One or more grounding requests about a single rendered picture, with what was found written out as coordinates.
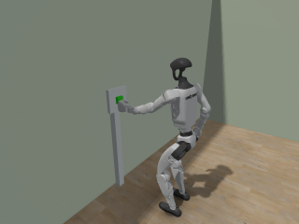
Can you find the right robot hand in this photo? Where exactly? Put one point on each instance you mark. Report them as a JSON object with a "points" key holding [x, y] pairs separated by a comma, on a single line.
{"points": [[197, 132]]}

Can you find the right robot shin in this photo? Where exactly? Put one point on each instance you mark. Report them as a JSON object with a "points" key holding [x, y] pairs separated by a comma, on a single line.
{"points": [[178, 175]]}

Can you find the button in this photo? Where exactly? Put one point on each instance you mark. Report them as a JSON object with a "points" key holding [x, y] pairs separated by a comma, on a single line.
{"points": [[118, 98]]}

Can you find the robot left thigh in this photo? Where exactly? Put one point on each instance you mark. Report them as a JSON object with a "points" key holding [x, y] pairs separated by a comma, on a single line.
{"points": [[175, 152]]}

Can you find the left robot forearm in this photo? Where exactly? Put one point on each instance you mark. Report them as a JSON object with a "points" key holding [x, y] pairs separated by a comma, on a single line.
{"points": [[141, 109]]}

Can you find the robot right upper arm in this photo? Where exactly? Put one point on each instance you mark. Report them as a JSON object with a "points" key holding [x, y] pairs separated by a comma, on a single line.
{"points": [[201, 99]]}

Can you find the right robot forearm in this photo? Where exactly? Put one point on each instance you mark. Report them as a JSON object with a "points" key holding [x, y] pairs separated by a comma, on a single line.
{"points": [[202, 120]]}

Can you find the left robot hand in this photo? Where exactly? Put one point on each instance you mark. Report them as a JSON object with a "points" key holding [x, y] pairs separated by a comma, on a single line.
{"points": [[122, 104]]}

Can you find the panel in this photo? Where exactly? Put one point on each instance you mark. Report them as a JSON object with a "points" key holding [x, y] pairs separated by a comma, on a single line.
{"points": [[115, 124]]}

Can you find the robot left upper arm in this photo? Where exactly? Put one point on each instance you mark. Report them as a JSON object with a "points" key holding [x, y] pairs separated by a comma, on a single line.
{"points": [[168, 97]]}

